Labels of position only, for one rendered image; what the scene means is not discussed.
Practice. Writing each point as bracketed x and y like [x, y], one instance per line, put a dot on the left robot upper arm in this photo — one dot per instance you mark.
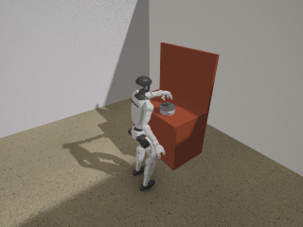
[148, 94]

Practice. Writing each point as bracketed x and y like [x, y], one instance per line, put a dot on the pot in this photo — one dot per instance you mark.
[167, 112]

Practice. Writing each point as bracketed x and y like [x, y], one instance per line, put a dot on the lid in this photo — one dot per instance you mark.
[163, 107]

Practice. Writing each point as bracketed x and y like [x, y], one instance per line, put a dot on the robot left shin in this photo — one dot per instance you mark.
[139, 157]

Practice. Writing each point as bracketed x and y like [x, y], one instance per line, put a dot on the right robot hand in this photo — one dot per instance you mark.
[158, 150]

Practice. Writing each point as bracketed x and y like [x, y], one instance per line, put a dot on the robot right thigh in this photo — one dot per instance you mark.
[146, 143]

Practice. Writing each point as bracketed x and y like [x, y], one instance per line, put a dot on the right robot upper arm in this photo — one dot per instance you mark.
[148, 109]

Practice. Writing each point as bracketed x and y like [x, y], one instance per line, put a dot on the left robot hand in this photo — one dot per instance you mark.
[168, 94]

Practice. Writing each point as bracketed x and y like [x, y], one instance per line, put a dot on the robot left forearm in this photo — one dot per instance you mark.
[157, 93]

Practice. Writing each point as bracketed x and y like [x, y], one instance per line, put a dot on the robot right forearm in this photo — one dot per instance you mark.
[150, 135]

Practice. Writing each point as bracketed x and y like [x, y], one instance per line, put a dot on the table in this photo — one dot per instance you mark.
[189, 75]

